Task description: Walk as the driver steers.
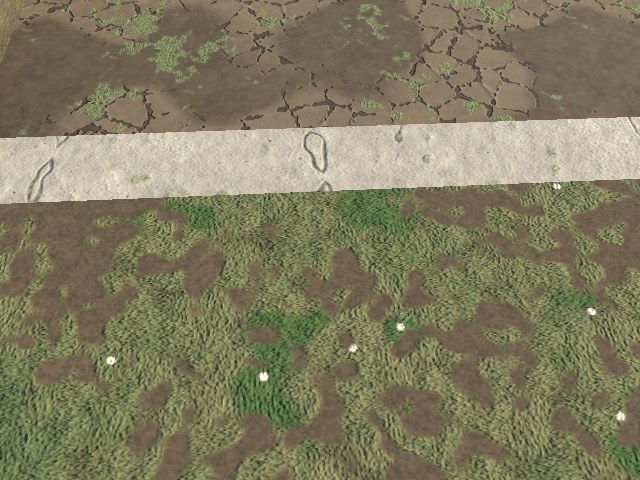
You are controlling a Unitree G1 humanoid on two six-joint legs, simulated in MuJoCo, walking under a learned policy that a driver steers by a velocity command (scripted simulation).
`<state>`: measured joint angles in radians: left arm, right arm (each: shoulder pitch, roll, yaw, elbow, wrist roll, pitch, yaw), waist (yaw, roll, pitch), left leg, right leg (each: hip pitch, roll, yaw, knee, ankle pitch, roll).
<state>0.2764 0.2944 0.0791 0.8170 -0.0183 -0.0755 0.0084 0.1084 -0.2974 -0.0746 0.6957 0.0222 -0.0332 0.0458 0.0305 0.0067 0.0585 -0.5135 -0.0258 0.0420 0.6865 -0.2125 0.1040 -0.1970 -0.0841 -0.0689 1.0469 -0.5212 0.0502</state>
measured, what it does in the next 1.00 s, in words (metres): walks ahead, turning left: right foot, then left foot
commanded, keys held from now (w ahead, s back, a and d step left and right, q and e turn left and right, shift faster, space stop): w+q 0.46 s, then w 0.54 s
